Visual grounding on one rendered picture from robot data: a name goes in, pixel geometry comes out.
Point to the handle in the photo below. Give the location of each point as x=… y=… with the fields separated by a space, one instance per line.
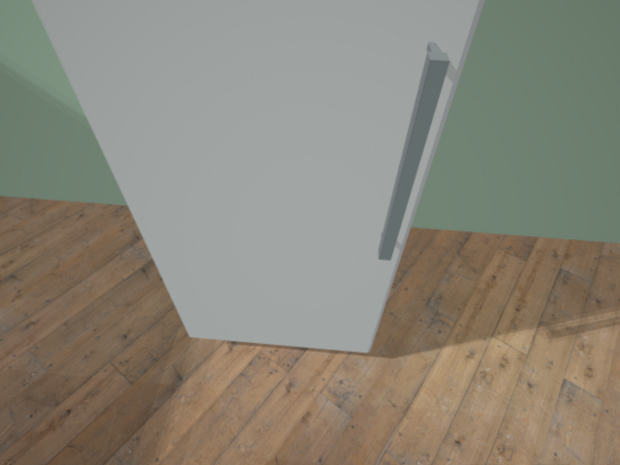
x=429 y=90

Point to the fridge door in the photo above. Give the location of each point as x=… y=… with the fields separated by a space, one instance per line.
x=257 y=143

